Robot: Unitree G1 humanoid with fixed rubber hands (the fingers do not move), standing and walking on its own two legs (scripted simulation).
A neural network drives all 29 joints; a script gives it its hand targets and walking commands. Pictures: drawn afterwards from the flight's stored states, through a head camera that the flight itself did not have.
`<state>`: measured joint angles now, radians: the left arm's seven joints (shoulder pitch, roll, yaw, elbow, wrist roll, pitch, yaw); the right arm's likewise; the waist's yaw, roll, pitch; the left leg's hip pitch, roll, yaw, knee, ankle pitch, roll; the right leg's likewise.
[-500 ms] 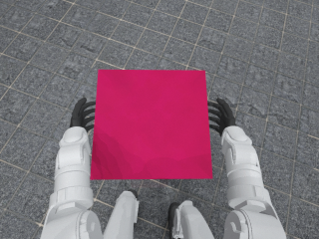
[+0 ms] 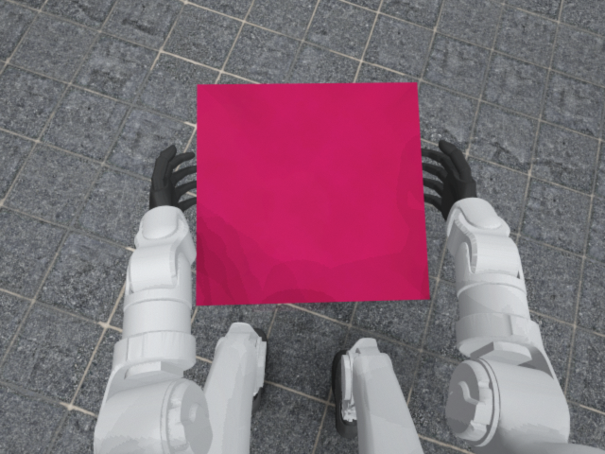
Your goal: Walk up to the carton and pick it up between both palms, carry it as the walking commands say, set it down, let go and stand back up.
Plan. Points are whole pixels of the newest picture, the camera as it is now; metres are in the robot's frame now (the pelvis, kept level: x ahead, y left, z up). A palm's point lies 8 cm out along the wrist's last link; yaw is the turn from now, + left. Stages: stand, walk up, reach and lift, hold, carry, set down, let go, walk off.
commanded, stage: set down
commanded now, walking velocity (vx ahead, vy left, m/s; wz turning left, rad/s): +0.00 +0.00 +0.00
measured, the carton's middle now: (307, 203) +0.46 +0.02 -0.17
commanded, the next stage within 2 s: none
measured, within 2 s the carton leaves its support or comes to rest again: neither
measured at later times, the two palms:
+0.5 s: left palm (182, 207) +0.43 +0.20 -0.14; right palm (429, 197) +0.48 -0.17 -0.15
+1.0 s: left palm (194, 215) +0.45 +0.21 -0.25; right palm (401, 200) +0.51 -0.15 -0.24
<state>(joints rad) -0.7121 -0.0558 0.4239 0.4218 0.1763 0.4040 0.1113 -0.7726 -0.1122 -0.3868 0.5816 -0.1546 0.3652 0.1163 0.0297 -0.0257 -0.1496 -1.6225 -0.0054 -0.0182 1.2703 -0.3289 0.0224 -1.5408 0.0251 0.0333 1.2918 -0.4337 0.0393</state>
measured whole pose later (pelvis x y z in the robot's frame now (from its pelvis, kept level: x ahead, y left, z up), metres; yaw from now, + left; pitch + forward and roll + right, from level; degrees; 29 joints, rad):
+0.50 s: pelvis -0.02 -0.03 -0.08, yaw +1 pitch +42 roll -1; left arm -0.93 0.07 0.48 0.59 0.15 0.41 0.08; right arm -1.00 -0.16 -0.33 0.70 -0.13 0.41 0.06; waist 0.07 -0.03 -0.13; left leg -1.90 0.00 -0.05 1.54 -0.37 -0.03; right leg -1.84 0.05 0.01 1.61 -0.50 0.00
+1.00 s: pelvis -0.03 -0.02 -0.14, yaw -1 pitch +45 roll -3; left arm -1.05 0.11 0.41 0.60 0.04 0.35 0.16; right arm -1.14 -0.26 -0.25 0.74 -0.04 0.36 0.00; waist 0.07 -0.03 -0.01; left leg -2.13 0.00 -0.04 1.76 -0.40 -0.01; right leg -2.06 0.06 0.02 1.81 -0.54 0.04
